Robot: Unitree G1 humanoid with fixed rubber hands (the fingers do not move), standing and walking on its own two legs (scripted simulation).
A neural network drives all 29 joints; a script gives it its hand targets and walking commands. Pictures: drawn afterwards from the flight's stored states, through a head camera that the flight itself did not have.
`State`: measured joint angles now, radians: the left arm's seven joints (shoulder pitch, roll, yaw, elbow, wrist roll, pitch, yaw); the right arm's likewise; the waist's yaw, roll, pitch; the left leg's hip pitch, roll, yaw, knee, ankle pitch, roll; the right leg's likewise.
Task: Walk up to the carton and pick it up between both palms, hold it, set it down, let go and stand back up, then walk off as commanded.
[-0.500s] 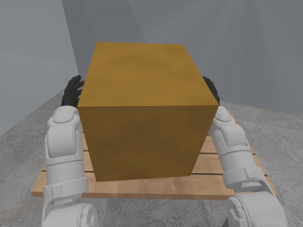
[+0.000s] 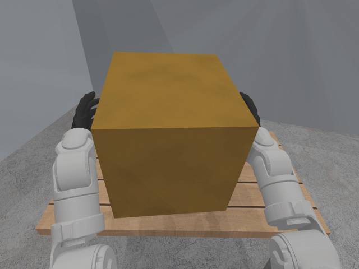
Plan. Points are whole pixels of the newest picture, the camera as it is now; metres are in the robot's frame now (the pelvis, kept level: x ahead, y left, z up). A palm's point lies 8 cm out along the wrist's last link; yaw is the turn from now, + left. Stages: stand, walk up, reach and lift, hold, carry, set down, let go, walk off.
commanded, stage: hold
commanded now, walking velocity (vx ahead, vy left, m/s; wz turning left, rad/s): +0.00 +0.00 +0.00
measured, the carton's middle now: (169, 130) +0.40 +0.01 +0.17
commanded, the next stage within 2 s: none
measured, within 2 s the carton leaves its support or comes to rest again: neither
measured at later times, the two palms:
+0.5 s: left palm (82, 129) +0.34 +0.19 +0.22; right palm (248, 127) +0.35 -0.16 +0.21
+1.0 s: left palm (83, 129) +0.35 +0.18 +0.22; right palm (249, 126) +0.36 -0.16 +0.21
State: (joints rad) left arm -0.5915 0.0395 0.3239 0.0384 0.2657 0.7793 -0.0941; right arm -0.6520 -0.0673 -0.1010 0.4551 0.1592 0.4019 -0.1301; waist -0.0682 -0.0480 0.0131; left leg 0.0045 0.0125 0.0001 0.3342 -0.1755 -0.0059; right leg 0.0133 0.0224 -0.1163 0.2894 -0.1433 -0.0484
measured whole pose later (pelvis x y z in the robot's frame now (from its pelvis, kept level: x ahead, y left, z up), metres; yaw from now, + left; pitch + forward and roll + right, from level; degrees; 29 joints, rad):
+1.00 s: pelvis +0.00 +0.00 +0.00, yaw +0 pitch -9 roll +0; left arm -0.62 0.05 0.33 0.08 0.26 0.77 -0.09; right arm -0.68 -0.07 -0.11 0.49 0.15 0.40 -0.12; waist -0.06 -0.05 0.00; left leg -0.01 0.01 0.00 0.33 -0.17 -0.01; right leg -0.01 0.02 -0.11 0.29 -0.14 -0.05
